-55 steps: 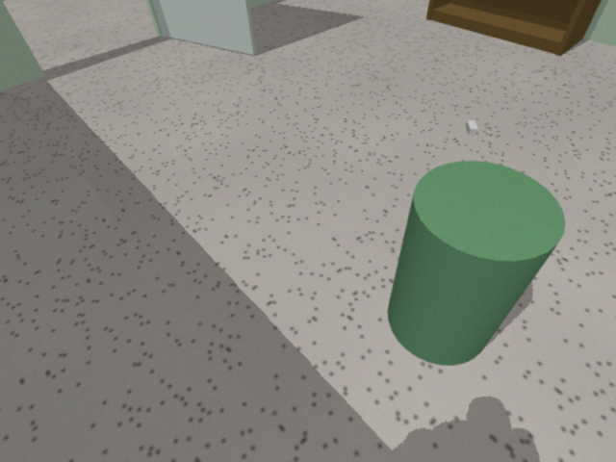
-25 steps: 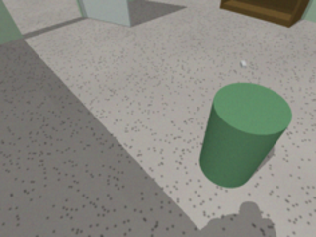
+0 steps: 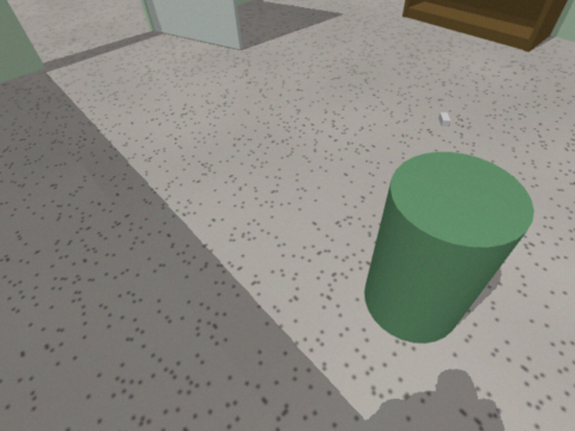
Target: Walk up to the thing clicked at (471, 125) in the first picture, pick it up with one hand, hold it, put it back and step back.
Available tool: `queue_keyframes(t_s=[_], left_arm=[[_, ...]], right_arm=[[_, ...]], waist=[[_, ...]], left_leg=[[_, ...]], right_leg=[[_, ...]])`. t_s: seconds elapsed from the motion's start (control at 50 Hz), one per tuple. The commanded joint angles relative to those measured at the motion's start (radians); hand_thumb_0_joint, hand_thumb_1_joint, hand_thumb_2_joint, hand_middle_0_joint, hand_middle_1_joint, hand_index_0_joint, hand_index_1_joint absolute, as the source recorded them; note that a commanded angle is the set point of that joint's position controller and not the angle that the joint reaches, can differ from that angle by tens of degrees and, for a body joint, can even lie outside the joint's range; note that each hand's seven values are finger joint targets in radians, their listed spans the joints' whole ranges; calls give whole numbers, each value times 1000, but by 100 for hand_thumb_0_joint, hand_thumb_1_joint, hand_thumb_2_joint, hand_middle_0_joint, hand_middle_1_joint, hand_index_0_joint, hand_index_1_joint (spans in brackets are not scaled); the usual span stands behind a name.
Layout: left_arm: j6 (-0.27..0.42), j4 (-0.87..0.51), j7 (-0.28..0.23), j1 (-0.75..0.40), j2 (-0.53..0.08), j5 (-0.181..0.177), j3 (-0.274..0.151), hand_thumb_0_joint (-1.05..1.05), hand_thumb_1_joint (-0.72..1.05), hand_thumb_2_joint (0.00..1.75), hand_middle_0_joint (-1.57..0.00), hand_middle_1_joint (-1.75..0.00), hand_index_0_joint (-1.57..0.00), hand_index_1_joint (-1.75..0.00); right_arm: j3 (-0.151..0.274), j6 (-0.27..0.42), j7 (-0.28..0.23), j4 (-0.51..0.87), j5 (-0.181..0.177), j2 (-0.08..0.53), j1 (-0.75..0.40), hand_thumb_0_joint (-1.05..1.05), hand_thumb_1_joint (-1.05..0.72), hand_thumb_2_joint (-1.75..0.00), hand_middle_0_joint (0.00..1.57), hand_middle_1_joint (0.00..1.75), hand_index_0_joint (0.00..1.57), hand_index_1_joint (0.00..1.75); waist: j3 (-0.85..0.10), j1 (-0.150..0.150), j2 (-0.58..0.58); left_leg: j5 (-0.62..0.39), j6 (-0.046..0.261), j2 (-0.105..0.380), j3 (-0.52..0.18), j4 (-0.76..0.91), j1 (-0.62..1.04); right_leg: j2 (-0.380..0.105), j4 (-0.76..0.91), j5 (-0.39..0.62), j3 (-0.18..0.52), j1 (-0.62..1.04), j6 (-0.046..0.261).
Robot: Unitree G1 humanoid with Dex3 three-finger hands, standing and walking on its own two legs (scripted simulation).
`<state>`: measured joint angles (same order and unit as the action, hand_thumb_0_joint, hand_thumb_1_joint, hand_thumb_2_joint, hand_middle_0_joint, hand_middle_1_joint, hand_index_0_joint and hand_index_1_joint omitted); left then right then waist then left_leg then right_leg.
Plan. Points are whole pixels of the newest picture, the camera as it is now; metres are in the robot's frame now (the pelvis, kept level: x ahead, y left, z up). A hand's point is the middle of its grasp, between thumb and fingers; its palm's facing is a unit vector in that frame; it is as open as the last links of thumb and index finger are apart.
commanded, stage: stand
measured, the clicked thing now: (444, 119) +1.92 -0.86 -0.76
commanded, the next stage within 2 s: walk up in 0.02 s
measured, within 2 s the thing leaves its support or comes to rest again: neither
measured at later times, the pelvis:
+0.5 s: pelvis -0.03 -0.01 -0.02, yaw +18 degrees
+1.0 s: pelvis -0.01 -0.05 -0.03, yaw +30 degrees
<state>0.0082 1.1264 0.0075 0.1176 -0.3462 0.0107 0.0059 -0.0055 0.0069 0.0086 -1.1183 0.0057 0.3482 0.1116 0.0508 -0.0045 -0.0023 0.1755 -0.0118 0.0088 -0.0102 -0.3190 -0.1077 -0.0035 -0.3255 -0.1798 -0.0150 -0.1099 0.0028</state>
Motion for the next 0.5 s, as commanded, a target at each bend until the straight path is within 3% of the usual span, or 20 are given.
queue_keyframes(t_s=[0.0, 0.08, 0.1, 0.12, 0.14, 0.16, 0.18, 0.2, 0.22, 0.26, 0.28, 0.3, 0.34, 0.4, 0.44, 0.46, 0.48], left_arm=[[8, -136, -6, -106, -292, -3, -93, 0, 90, 90, -20, -30, -20, -30], [-7, -177, -10, -8, -229, -1, -96, 0, 90, 90, -20, -30, -20, -30], [-11, -183, -8, 14, -222, 3, -100, 0, 90, 90, -20, -30, -20, -30], [-12, -191, -6, 28, -233, 8, -107, 0, 90, 90, -20, -30, -20, -30], [-9, -199, -6, 54, -251, 12, -115, 0, 90, 90, -20, -30, -20, -30], [-7, -200, -7, 81, -297, 18, -131, 0, 90, 90, -20, -30, -20, -30], [-6, -222, -8, 51, -335, 27, -143, 0, 90, 90, -20, -30, -20, -30], [-5, -287, -3, -31, -350, 35, -152, 0, 90, 90, -20, -30, -20, -30], [-6, -324, 0, -69, -324, 32, -151, 0, 90, 90, -20, -30, -20, -30], [-4, -346, -2, -92, -259, 29, -130, 0, 90, 90, -20, -30, -20, -30], [-4, -336, -3, -72, -255, 32, -128, 0, 90, 90, -20, -30, -20, -30], [-5, -336, -2, -60, -266, 37, -135, 0, 90, 90, -20, -30, -20, -30], [-8, -345, 4, -7, -275, 41, -140, 0, 90, 90, -20, -30, -20, -30], [-19, -370, 19, 5, -309, 39, -150, 0, 90, 90, -20, -30, -20, -30], [-33, -384, 28, -12, -320, 32, -153, 0, 90, 90, -20, -30, -20, -30], [-41, -390, 31, -34, -314, 26, -151, 0, 90, 90, -20, -30, -20, -30], [-50, -398, 31, -28, -279, 22, -143, 0, 90, 90, -20, -30, -20, -30]], right_arm=[[88, 13, -13, 132, 2, 300, 21, 0, -90, -90, 20, 30, 20, 30], [121, 8, -16, 184, 3, 318, 36, 0, -90, -90, 20, 30, 20, 30], [128, 4, -19, 201, 9, 313, 24, 0, -90, -90, 20, 30, 20, 30], [129, -1, -21, 221, 11, 307, 4, 0, -90, -90, 20, 30, 20, 30], [123, -3, -21, 241, 11, 280, -15, 0, -90, -90, 20, 30, 20, 30], [115, -6, -22, 269, 9, 230, -44, 0, -90, -90, 20, 30, 20, 30], [115, -11, -27, 285, 14, 203, -30, 0, -90, -90, 20, 30, 20, 30], [124, -21, -32, 308, 33, 238, 18, 0, -90, -90, 20, 30, 20, 30], [128, -25, -26, 318, 30, 263, 51, 0, -90, -90, 20, 30, 20, 30], [133, -27, -8, 318, 22, 259, 88, 0, -90, -90, 20, 30, 20, 30], [130, -28, 0, 317, 22, 238, 100, 0, -90, -90, 20, 30, 20, 30], [127, -29, 6, 320, 19, 223, 121, 0, -90, -90, 20, 30, 20, 30], [123, -24, 14, 318, 11, 223, 138, 0, -90, -90, 20, 30, 20, 30], [126, -12, 12, 328, 12, 229, 132, 0, -90, -90, 20, 30, 20, 30], [134, -3, 1, 317, 12, 240, 180, 0, -90, -90, 20, 30, 20, 30], [139, 4, -5, 300, 14, 243, 228, 0, -90, -90, 20, 30, 20, 30], [147, 15, -14, 283, 18, 260, 277, 0, -90, -90, 20, 30, 20, 30]], waist=[[6, 7, 4], [-76, -3, -109], [-101, -16, -130], [-115, -31, -120], [-133, -51, -63], [-141, -79, 50], [-120, -80, 188], [-111, -50, 177], [-93, -30, 141], [-64, 2, 108], [-70, -3, 124], [-69, -3, 149], [-84, -32, 166], [-70, -46, 220], [-57, -15, 205], [-60, 14, 170], [-75, 33, 101]], left_leg=[[-324, 65, 111, -187, -20, -179], [-362, 158, 188, -340, -40, -108], [-334, 161, 188, -362, -59, -137], [-276, 147, 164, -341, -96, -194], [-215, 108, 94, -249, -180, -249], [-59, 56, -18, -108, -338, -354], [313, 32, -71, 2, -548, -433], [366, 12, 13, -18, -688, -452], [350, 0, 37, -44, -725, -436], [285, -2, 37, -46, -737, -408], [258, 2, 30, -32, -737, -396], [228, 3, 35, -16, -694, -397], [231, 3, 29, 23, -583, -406], [239, 2, 22, 65, -449, -293], [171, 7, -4, 110, -345, -198], [76, 12, -24, 138, -270, -110], [51, 25, -40, 110, -187, -26]], right_leg=[[-64, -97, 54, 6, 46, 10], [-11, -208, -99, -1, -46, 23], [-12, -217, -136, 15, -23, 34], [-36, -181, -153, 51, 25, 54], [-106, -94, -115, 101, 76, 84], [-245, 6, -61, 187, 142, 148], [-436, 75, 66, 304, 129, 237], [-538, 52, 190, 341, 78, 299], [-539, 28, 305, 317, 55, 315], [-373, -38, 425, 118, 42, 243], [-315, -62, 389, 45, 31, 208], [-292, -63, 311, 14, 39, 193], [-282, -81, 220, -8, 105, 196], [-303, -112, 136, -34, 14, 199], [-317, -169, 93, -52, -66, 185], [-306, -225, 16, -83, -132, 161], [-264, -350, -88, -110, -184, 124]])
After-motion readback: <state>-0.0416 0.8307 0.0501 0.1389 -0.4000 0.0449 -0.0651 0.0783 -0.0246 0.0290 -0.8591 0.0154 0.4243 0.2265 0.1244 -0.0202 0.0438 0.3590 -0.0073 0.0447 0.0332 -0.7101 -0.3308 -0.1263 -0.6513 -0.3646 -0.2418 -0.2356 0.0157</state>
